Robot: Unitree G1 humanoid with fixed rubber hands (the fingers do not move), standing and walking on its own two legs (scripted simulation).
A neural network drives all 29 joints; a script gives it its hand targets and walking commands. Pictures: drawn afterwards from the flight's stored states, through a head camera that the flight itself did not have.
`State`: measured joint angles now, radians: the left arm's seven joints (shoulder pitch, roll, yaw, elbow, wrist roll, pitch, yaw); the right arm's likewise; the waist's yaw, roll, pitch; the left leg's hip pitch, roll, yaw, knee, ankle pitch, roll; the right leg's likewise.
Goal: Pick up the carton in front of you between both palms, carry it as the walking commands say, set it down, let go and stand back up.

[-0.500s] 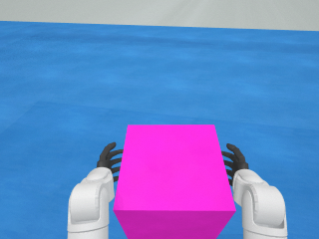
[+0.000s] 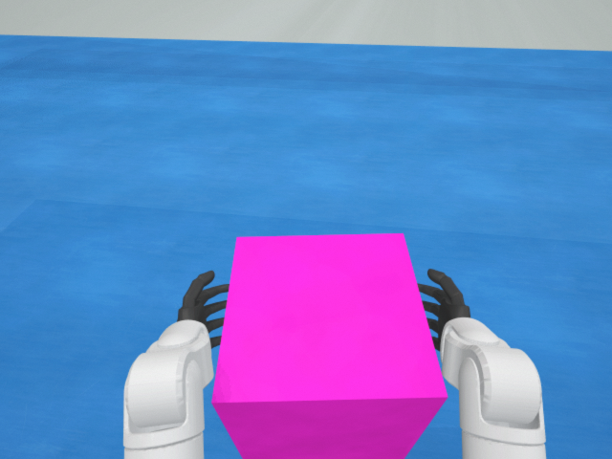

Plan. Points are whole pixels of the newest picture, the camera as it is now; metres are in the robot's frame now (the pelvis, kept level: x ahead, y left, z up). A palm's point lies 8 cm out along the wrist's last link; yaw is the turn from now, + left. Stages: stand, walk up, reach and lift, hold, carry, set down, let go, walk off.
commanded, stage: carry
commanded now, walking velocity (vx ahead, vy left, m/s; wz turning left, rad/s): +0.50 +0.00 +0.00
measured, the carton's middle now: (322, 355) +0.27 +0.00 +0.03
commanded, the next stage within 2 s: none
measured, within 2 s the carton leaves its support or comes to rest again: neither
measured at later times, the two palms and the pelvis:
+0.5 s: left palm (227, 175) +0.59 +0.16 +0.10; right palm (392, 172) +0.59 -0.14 +0.10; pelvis +0.33 +0.01 -0.01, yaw +0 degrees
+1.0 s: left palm (249, 100) +0.92 +0.16 +0.09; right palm (370, 99) +0.93 -0.14 +0.09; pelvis +0.66 +0.00 -0.01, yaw +1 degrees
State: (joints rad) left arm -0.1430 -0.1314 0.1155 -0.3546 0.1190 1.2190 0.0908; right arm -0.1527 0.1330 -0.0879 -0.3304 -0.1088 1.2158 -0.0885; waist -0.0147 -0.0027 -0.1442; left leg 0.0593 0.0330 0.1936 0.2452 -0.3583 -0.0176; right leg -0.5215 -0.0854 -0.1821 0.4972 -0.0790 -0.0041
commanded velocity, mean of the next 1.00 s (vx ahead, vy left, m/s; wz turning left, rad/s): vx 0.50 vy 0.00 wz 0.00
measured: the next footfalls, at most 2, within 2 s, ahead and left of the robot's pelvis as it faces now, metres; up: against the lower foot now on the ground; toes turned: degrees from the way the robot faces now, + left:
right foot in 0.04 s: +0.19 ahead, -0.11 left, +0.00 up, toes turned -11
left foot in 0.52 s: +0.52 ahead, +0.12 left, +0.00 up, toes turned +11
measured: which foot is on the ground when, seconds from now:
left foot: down 0.00-0.06, up 0.08-0.50, down 0.52-1.00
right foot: up 0.00-0.02, down 0.04-0.54, up 0.56-0.98, down 1.00-1.00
